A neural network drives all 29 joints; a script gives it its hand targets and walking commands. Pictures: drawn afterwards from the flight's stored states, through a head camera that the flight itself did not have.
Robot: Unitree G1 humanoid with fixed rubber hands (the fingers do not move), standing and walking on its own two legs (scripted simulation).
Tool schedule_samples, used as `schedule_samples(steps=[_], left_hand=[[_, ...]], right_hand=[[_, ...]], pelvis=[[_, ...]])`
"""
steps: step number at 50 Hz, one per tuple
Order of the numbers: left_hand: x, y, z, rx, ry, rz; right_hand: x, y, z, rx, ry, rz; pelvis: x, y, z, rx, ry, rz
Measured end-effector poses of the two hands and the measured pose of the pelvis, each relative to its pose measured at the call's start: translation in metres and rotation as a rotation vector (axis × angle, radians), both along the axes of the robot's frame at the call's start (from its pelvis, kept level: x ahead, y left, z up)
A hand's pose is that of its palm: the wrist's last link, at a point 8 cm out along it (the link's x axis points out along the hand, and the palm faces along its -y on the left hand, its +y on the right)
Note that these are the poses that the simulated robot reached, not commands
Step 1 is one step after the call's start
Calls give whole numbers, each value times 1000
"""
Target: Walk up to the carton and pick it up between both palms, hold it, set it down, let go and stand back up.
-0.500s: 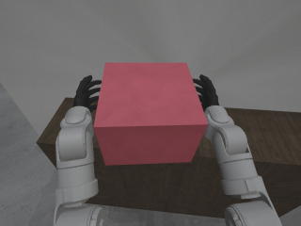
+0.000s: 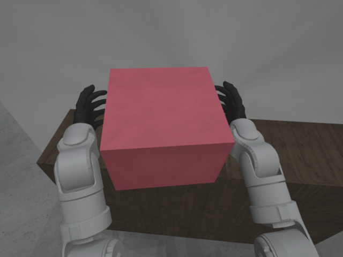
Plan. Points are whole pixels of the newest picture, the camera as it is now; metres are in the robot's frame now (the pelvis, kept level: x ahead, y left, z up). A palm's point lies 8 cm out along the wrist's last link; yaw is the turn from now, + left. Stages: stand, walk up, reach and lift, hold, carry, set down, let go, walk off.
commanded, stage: reach and lift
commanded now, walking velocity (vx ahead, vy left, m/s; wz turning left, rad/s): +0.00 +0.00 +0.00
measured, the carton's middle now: (163, 126) +0.35 +0.00 +0.15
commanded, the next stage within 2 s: hold in 0.64 s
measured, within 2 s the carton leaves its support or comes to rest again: neither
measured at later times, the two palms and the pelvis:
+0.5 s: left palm (89, 125) +0.34 +0.15 +0.18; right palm (239, 119) +0.34 -0.16 +0.16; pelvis -0.01 -0.01 +0.00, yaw -1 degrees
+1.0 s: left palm (91, 127) +0.33 +0.14 +0.18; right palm (241, 124) +0.33 -0.16 +0.16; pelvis -0.01 +0.00 +0.00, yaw -1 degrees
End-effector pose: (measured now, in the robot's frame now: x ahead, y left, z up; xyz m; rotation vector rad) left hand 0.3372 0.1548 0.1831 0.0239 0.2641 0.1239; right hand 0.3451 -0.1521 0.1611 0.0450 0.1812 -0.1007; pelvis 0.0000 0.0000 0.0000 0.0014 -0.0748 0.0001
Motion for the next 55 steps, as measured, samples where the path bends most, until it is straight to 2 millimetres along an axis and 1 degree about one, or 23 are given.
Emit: schedule_samples(steps=[8,13,17,24,30,39,49,55], left_hand=[[2,-11,6,5,-5,-16],[5,-14,0,-10,10,-24],[4,-13,-2,-18,5,-21],[-1,-9,-1,-13,-2,-10],[1,-7,-2,-11,8,-13],[3,-9,5,-2,-17,-21],[-6,-12,-2,-5,12,-20],[-2,-13,1,-1,5,-18]], right_hand=[[-4,-11,1,4,-8,-20],[-4,-14,-1,-4,7,-29],[-4,-13,0,-11,2,-25],[-5,-9,2,-10,-5,-15],[-4,-7,-1,-3,5,-19],[-4,-9,5,-6,-20,-25],[-14,-11,-5,-6,8,-27],[-10,-12,-1,-7,1,-27]], pelvis=[[-4,-2,0,0,-13,-9],[-8,-5,0,-1,-16,-16],[-9,-6,0,-1,-7,-19],[-8,-7,0,-1,-8,-15],[-9,-5,0,-2,-2,-11],[-6,-2,0,-1,1,-14],[-8,-2,0,-1,-18,-16],[-12,-3,0,-2,-8,-17]])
